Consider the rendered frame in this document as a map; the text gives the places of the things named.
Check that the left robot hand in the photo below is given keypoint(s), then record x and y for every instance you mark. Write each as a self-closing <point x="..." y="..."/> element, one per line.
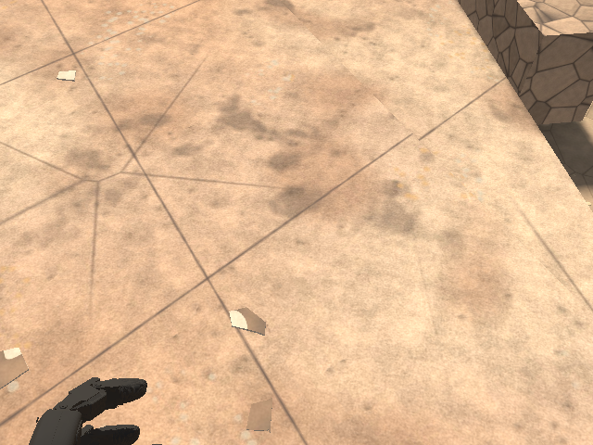
<point x="63" y="424"/>

